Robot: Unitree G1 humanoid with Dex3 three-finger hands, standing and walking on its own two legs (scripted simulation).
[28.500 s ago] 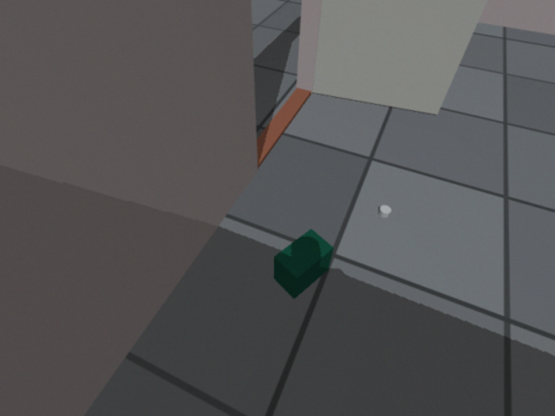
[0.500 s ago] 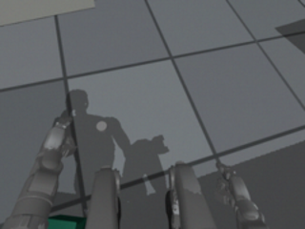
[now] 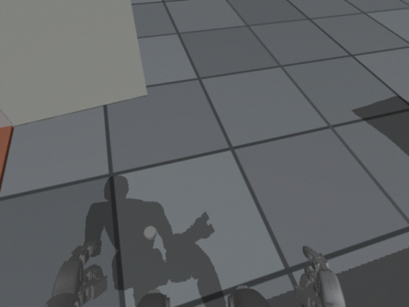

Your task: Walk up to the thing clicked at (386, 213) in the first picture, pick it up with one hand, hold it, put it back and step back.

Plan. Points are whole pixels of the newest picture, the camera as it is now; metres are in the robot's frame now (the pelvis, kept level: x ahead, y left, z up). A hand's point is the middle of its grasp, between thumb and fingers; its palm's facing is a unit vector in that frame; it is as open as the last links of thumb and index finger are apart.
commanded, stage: home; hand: left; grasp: from above
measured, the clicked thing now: (150, 233) +0.51 +0.19 -0.68
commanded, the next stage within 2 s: none
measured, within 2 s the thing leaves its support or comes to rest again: neither
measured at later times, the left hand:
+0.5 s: hand (95, 295) +0.17 +0.18 -0.02, palm faces +0.07 -0.98 -0.20, open 7.4 cm
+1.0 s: hand (96, 302) +0.16 +0.18 -0.02, palm faces +0.06 -0.98 -0.20, open 7.4 cm
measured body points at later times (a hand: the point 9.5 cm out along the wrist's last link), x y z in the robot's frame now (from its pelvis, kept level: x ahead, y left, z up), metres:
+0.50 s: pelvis +0.01 +0.00 +0.02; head +0.03 +0.00 +0.47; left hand +0.17 +0.23 -0.01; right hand +0.19 -0.24 -0.04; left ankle +0.02 +0.14 -0.66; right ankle +0.01 -0.14 -0.66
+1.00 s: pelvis +0.00 +0.00 +0.02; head +0.01 +0.00 +0.47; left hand +0.16 +0.23 -0.01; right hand +0.16 -0.25 -0.04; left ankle +0.02 +0.14 -0.66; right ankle +0.01 -0.14 -0.66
